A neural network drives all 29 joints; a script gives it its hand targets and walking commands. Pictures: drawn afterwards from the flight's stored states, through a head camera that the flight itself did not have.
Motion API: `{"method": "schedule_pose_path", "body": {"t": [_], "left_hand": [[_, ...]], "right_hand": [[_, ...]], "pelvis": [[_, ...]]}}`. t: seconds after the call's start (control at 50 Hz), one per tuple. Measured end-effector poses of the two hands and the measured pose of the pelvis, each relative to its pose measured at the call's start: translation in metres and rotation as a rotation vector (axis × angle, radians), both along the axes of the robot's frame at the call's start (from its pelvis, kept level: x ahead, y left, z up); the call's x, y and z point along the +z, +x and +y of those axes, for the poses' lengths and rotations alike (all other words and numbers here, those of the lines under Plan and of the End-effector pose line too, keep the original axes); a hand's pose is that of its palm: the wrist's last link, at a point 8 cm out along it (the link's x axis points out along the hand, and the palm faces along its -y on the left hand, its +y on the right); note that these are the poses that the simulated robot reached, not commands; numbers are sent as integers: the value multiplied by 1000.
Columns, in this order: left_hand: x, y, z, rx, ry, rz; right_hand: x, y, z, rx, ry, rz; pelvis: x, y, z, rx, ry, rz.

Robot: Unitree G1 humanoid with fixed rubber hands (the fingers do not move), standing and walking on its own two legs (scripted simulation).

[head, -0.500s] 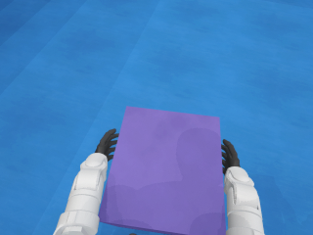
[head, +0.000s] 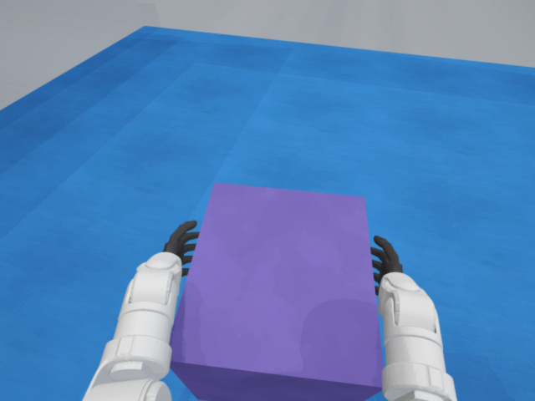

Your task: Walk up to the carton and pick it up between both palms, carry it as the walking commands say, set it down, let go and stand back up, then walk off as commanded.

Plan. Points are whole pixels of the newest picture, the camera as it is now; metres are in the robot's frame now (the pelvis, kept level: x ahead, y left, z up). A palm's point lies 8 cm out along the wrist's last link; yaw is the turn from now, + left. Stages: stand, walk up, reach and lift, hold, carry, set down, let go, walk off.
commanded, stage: reach and lift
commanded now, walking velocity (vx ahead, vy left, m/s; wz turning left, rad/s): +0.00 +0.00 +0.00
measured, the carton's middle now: (276, 303) +0.30 -0.02 -0.04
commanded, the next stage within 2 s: hold in 1.50 s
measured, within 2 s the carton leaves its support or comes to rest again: neither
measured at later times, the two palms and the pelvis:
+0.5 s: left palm (159, 269) +0.32 +0.17 +0.03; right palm (374, 277) +0.30 -0.17 +0.03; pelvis +0.04 +0.01 +0.01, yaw +1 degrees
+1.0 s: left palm (153, 283) +0.30 +0.17 +0.03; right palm (373, 282) +0.29 -0.17 +0.03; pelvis +0.01 +0.00 +0.00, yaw +0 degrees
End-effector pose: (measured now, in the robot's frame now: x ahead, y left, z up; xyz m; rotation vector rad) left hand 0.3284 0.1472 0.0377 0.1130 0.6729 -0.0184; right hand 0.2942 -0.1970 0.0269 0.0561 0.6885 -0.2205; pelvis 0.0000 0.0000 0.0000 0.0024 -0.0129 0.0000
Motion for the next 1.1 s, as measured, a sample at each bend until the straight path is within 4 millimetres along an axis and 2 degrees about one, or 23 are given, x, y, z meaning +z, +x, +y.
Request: {"method": "schedule_pose_path", "body": {"t": [0.1,0.22,0.44,0.6,0.78,0.9,1.0,1.1], "left_hand": [[11,3,5,0,16,-5],[14,5,8,-7,-7,4],[-4,-2,17,26,-45,33],[-4,-17,27,83,-34,20],[4,-28,30,111,-26,-11],[-1,-36,26,118,-44,0],[-6,-33,25,116,-33,22],[-1,-25,28,108,-9,13]], "right_hand": [[12,7,5,15,-12,-8],[20,10,12,27,-12,-5],[9,5,19,16,-13,25],[6,7,29,60,-4,14],[9,3,32,91,-3,-17],[9,-3,28,88,-9,-5],[3,-1,26,89,-8,17],[2,7,29,101,-10,9]], "pelvis": [[1,2,-3,23,-5,-35],[4,13,-1,33,-9,-52],[6,33,9,14,-8,-50],[6,38,12,16,-8,-61],[6,32,8,17,-8,-85],[5,23,3,15,-7,-96],[3,12,1,7,-7,-94],[3,9,1,6,-5,-71]]}}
